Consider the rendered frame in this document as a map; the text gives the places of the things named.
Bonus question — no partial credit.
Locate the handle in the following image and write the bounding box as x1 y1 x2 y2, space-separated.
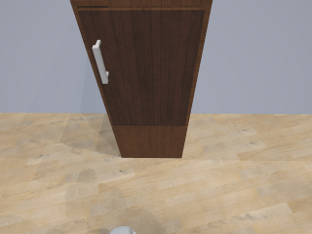
92 40 109 84

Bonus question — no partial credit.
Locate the cupboard door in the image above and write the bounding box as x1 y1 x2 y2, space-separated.
78 7 206 127

